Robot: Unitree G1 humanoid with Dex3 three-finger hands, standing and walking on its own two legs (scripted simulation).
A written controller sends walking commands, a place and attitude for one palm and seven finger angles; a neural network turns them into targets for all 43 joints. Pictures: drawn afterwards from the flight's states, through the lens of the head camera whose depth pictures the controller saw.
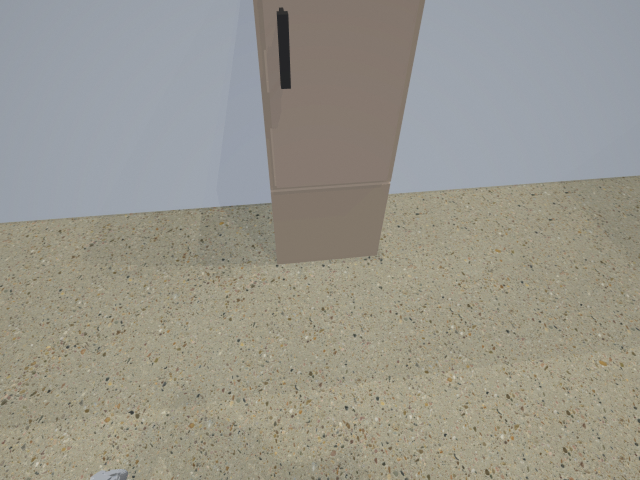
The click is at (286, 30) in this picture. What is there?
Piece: cupboard door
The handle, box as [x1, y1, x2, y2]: [277, 8, 290, 88]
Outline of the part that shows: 279,8 279,10 277,11 280,81 281,88 290,88 287,11 284,11 282,8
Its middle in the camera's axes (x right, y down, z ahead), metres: -0.10 -0.47 +0.96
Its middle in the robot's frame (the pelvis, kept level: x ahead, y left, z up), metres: +1.04 +0.15 +0.11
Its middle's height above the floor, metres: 0.88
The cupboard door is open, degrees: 0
